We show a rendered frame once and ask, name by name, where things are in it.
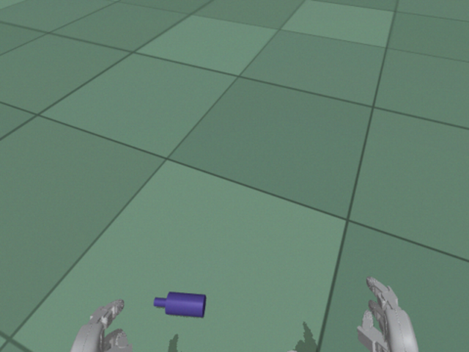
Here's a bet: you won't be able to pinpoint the right robot hand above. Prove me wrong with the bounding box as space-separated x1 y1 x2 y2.
357 276 418 352

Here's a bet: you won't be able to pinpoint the left robot hand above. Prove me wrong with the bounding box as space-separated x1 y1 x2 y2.
70 299 133 352

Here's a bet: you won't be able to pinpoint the bottle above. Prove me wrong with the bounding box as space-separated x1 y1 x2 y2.
154 292 206 318

